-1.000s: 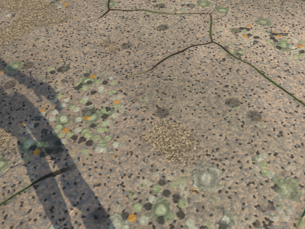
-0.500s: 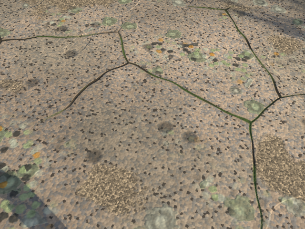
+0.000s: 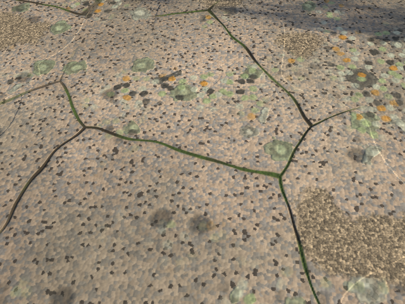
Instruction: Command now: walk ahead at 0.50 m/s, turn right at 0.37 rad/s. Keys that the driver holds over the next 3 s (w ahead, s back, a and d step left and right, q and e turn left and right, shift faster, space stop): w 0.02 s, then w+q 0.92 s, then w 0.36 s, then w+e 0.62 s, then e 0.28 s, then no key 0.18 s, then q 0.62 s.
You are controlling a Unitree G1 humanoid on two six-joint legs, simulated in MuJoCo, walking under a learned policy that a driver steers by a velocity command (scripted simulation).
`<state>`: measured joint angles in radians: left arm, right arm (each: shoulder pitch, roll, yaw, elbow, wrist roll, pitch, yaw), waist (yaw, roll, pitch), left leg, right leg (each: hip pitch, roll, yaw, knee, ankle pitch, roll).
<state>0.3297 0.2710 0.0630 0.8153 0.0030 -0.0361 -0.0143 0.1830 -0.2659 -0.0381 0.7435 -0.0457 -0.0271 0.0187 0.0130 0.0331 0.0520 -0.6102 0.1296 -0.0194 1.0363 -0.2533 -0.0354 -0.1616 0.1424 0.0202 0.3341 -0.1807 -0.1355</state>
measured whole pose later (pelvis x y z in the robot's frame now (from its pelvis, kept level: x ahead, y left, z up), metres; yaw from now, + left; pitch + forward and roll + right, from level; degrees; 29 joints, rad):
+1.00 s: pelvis +0.56 +0.08 +0.00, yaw +26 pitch +1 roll +0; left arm 0.21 0.26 0.02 0.74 0.03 -0.07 0.01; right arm 0.31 -0.32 -0.07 0.79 -0.03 -0.01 0.03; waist -0.02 0.05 0.02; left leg -0.42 -0.04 -0.05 1.11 -0.35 0.05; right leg -0.27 0.01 -0.06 0.43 -0.18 -0.03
